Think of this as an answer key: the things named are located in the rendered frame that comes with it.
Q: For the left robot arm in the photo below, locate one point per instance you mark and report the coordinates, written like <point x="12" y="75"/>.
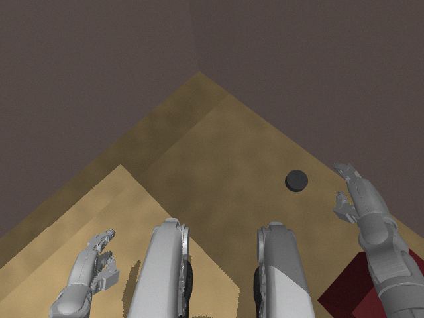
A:
<point x="74" y="301"/>

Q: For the left robot hand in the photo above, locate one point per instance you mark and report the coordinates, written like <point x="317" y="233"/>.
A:
<point x="87" y="268"/>

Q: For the right robot hand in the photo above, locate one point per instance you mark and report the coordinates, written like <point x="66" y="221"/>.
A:
<point x="364" y="195"/>

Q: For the right robot arm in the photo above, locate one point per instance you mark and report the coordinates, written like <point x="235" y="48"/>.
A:
<point x="397" y="278"/>

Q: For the left robot foot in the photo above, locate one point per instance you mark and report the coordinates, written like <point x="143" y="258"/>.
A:
<point x="187" y="291"/>

